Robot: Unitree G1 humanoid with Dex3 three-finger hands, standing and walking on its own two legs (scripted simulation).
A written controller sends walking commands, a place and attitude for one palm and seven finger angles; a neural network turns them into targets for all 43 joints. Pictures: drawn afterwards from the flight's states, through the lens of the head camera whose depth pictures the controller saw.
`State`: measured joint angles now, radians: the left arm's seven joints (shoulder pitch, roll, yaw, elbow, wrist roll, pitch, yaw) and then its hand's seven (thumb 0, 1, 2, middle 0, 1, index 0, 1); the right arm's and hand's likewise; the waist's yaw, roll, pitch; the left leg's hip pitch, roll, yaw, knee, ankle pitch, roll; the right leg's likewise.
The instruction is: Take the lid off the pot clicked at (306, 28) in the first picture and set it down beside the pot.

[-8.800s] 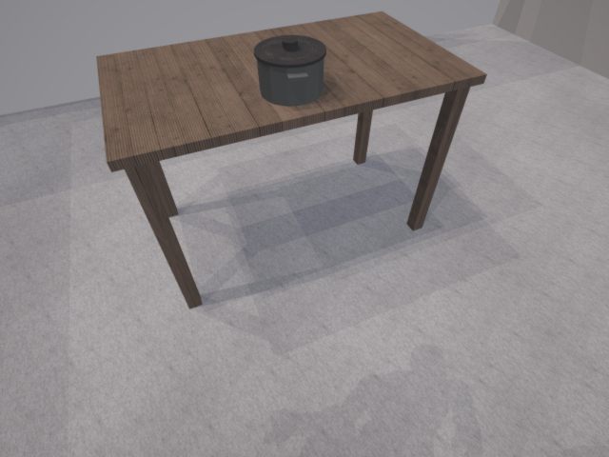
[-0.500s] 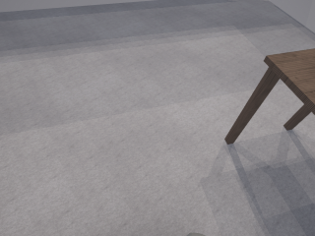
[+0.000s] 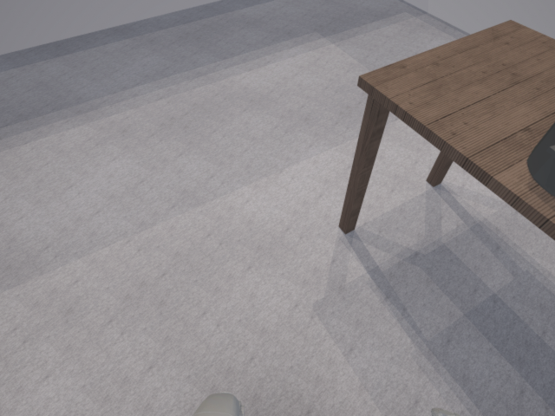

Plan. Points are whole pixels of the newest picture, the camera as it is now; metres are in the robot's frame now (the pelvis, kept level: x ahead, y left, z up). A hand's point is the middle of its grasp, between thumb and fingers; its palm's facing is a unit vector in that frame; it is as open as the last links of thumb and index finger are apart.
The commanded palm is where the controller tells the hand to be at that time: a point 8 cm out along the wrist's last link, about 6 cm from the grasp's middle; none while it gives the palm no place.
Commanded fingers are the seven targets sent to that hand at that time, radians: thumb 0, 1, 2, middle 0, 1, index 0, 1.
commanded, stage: turn to face it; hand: left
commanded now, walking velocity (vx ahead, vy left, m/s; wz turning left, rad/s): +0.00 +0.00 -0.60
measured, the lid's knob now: out of the picture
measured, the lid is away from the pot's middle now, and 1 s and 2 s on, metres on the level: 0.00 0.00 0.00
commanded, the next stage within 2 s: take the last steps up to it in 1.48 s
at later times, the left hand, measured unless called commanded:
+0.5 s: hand out of the picture +0.13 +0.25 -0.17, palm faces -0.25 -0.94 -0.22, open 7.4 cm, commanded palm none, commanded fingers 0.00 0.90 0.90 -0.20 -0.30 -0.20 -0.30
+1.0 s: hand (232, 388) +0.18 +0.10 -0.14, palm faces -0.56 -0.78 -0.28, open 7.3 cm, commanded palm none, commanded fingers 0.00 0.90 0.90 -0.20 -0.30 -0.20 -0.30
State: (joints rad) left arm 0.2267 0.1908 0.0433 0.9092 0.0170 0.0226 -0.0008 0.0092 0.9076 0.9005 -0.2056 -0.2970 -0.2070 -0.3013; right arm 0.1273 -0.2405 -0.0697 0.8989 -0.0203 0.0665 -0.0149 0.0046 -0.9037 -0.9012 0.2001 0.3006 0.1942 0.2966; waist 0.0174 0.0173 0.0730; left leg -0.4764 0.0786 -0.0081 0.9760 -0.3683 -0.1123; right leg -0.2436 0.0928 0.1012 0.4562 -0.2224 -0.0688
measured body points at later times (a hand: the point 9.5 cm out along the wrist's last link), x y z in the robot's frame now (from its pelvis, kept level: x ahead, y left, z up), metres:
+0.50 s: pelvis +0.00 +0.06 +0.00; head +0.05 +0.08 +0.45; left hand +0.15 +0.30 -0.15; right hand -0.01 -0.19 -0.12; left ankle +0.01 +0.15 -0.74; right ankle -0.08 -0.09 -0.65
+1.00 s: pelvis -0.01 -0.02 +0.00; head +0.00 -0.06 +0.45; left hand +0.21 +0.14 -0.12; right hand -0.10 -0.27 -0.16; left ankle +0.09 +0.14 -0.66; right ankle -0.06 -0.07 -0.74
